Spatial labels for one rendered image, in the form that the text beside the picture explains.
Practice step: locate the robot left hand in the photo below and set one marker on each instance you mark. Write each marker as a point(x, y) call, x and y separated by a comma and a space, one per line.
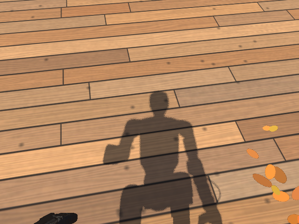
point(61, 218)

